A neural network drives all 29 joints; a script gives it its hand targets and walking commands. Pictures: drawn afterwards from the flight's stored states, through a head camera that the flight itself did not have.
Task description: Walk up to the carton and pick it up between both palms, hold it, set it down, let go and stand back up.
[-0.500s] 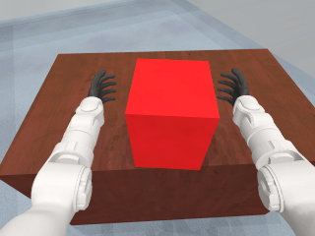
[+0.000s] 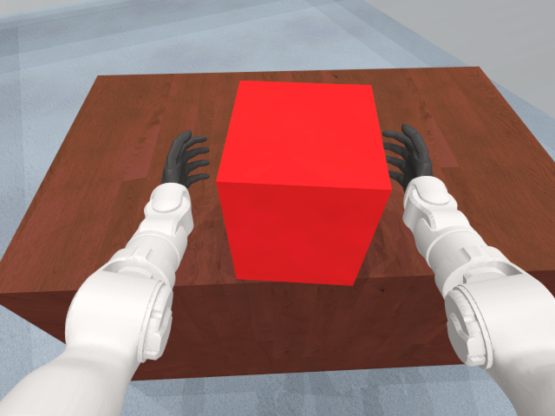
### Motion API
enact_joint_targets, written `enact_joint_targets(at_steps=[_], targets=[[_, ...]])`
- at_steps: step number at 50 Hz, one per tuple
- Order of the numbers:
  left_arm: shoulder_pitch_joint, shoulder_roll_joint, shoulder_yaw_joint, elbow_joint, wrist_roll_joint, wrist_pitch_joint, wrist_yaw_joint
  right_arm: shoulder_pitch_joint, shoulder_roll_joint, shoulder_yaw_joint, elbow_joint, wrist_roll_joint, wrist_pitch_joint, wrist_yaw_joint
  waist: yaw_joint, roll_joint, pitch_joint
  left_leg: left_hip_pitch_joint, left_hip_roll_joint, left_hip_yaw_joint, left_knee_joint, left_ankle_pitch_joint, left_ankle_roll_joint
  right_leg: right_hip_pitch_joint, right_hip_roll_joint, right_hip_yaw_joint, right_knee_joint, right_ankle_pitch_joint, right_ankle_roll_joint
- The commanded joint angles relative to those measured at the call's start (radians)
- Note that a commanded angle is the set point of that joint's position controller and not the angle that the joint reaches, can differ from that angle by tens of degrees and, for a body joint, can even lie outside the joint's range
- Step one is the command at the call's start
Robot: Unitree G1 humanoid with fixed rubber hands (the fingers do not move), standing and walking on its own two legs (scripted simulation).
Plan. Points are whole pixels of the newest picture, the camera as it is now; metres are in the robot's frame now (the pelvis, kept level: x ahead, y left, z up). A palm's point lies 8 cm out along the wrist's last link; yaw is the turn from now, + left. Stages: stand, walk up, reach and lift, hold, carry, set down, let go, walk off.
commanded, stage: reach and lift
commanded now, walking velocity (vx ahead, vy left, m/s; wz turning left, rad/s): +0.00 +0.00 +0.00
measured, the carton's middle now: (299, 188) +0.46 -0.01 +0.05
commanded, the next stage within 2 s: none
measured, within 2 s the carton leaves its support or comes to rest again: neither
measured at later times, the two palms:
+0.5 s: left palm (202, 175) +0.45 +0.13 +0.10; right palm (400, 182) +0.43 -0.16 +0.10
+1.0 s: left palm (198, 178) +0.44 +0.14 +0.10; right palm (398, 188) +0.42 -0.15 +0.10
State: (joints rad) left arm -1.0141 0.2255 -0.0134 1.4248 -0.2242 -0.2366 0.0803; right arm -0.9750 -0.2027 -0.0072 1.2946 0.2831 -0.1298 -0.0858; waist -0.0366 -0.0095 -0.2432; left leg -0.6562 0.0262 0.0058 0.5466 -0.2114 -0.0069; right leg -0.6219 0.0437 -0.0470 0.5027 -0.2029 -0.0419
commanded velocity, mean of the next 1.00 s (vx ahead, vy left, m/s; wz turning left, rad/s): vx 0.00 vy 0.00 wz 0.00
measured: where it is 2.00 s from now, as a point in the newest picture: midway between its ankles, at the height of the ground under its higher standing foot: outside the picture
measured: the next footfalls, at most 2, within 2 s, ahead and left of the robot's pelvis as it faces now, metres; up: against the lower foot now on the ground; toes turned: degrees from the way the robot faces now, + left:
none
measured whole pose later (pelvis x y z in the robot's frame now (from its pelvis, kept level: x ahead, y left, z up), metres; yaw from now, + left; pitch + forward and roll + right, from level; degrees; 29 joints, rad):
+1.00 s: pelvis +0.03 +0.02 +0.02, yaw -2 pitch +4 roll -1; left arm -0.77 -0.11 0.53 0.83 0.41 -0.02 0.00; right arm -0.72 0.12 -0.60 0.85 -0.40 -0.16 -0.04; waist -0.01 -0.02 0.01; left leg -0.21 0.01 0.07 0.35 -0.21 0.02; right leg -0.18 0.02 -0.02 0.30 -0.18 -0.01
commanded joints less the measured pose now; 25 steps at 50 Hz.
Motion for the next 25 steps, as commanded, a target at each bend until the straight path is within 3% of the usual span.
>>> enact_joint_targets(at_steps=[1, 10, 13, 16, 19, 21, 22, 25], targets=[[-0.554, 0.103, 0.005, -0.172, 0.004, -0.05, 0.002, -0.472, -0.139, -0.031, -0.168, -0.024, -0.044, 0.0, -0.012, 0.057, -0.619, 0.355, -0.003, -0.008, 0.024, 0.309, -0.056, 0.212, -0.043, 0.02, -0.002, 0.366, 0.059], [-0.536, 0.039, 0.095, -0.151, 0.11, -0.044, 0.011, -0.473, -0.035, -0.099, -0.182, -0.11, -0.032, -0.025, -0.004, 0.025, -0.552, 0.273, -0.01, 0.003, -0.023, 0.252, -0.035, 0.282, -0.054, 0.041, -0.015, 0.341, 0.064], [-0.533, 0.009, 0.152, -0.183, 0.178, -0.033, 0.018, -0.465, 0.009, -0.157, -0.206, -0.179, -0.029, -0.038, -0.004, 0.027, -0.545, 0.279, -0.015, 0.015, -0.041, 0.26, -0.032, 0.317, -0.05, 0.041, -0.028, 0.35, 0.066], [-0.524, -0.05, 0.24, -0.243, 0.275, -0.02, 0.016, -0.457, 0.099, -0.216, -0.24, -0.247, -0.023, -0.033, 0.018, 0.028, -0.529, 0.316, -0.019, 0.031, -0.064, 0.29, -0.026, 0.361, -0.046, 0.036, -0.048, 0.354, 0.069], [-0.521, -0.235, 0.325, -0.312, 0.419, -0.008, -0.038, -0.442, 0.329, -0.295, -0.3, -0.423, -0.031, 0.012, 0.029, 0.031, -0.484, 0.363, -0.026, 0.058, -0.117, 0.306, -0.018, 0.471, -0.051, 0.027, -0.081, 0.412, 0.076], [-0.499, -0.484, 0.354, -0.308, 0.541, 0.008, -0.109, -0.435, 0.617, -0.36, -0.356, -0.615, -0.043, 0.09, 0.028, 0.044, -0.464, 0.424, -0.019, 0.07, -0.158, 0.297, -0.027, 0.522, -0.048, 0.011, -0.106, 0.445, 0.068], [-0.455, -0.575, 0.361, -0.307, 0.582, 0.011, -0.134, -0.407, 0.705, -0.372, -0.361, -0.667, -0.048, 0.128, 0.031, 0.058, -0.452, 0.454, -0.019, 0.076, -0.168, 0.303, -0.03, 0.563, -0.048, 0.006, -0.115, 0.477, 0.059], [-0.404, -0.612, 0.428, -0.303, 0.662, 0.055, -0.158, -0.315, 0.755, -0.415, -0.367, -0.766, -0.039, 0.171, 0.05, 0.033, -0.341, 0.43, -0.024, 0.09, -0.22, 0.291, -0.019, 0.701, -0.054, 0.005, -0.141, 0.5, 0.069]])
